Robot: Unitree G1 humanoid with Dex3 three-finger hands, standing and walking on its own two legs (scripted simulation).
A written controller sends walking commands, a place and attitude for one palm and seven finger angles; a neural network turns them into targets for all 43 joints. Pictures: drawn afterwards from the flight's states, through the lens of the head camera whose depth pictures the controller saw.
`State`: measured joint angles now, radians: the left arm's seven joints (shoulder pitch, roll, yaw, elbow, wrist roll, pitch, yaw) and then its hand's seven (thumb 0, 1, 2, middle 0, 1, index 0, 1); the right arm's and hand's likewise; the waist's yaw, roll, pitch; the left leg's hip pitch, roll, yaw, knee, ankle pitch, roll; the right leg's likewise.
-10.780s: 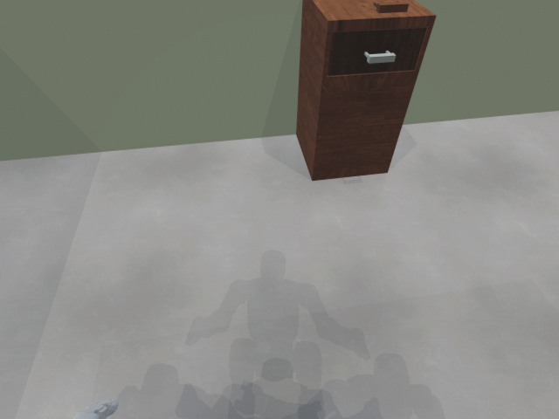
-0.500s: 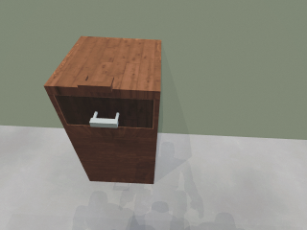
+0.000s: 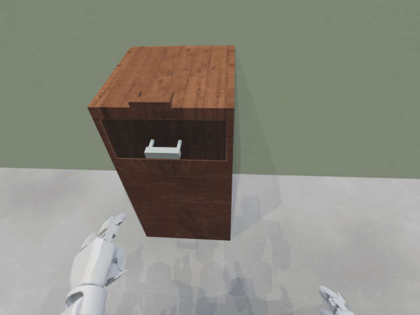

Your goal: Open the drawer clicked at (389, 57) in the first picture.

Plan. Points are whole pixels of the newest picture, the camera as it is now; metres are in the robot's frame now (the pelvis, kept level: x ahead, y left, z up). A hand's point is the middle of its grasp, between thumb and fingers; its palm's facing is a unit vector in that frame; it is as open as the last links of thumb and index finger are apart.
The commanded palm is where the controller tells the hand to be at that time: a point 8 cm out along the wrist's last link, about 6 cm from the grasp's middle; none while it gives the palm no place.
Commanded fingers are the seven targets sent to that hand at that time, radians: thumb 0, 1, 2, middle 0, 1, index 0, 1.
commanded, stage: raise the hand with hooked fingers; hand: left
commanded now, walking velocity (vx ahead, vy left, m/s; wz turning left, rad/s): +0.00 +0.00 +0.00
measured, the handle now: (164, 147) +0.62 +0.17 -0.07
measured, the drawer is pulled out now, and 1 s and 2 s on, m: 0.00 0.00 0.00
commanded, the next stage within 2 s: move the hooked fingers above the handle in 1.66 s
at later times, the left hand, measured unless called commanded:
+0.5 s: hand (102, 246) +0.26 +0.23 +0.00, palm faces +0.11 -0.09 -0.99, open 10.5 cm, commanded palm +0.22 +0.23 +0.05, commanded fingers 0.00 0.01 0.52 -0.26 -0.87 -0.26 -0.87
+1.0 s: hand (103, 200) +0.33 +0.23 +0.05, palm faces +0.06 -0.10 -0.99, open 13.3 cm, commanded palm +0.31 +0.23 +0.11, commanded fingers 0.00 -0.50 0.30 -0.30 -1.20 -0.30 -1.20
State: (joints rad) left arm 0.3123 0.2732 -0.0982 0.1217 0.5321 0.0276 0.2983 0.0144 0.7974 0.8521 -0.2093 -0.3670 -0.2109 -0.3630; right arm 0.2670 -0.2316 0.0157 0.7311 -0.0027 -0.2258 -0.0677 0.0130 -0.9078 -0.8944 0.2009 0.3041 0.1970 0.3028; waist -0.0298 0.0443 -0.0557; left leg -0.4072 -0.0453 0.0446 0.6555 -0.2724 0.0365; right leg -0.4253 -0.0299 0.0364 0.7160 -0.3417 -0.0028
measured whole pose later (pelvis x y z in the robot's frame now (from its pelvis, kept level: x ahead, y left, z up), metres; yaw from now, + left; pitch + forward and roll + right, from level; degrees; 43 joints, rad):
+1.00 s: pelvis +0.07 -0.01 +0.00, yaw +2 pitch +7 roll +0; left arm 0.13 0.44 -0.03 -0.04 0.97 0.00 0.21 0.00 -0.35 0.36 -0.31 -1.10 -0.31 -1.10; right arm 0.11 -0.25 -0.03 0.58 -0.04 0.14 -0.01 0.01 -0.91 -0.89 0.20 0.30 0.20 0.30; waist 0.06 0.05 -0.07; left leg -0.45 -0.04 -0.02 0.70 -0.38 0.02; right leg -0.43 0.03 0.06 0.72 -0.41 -0.01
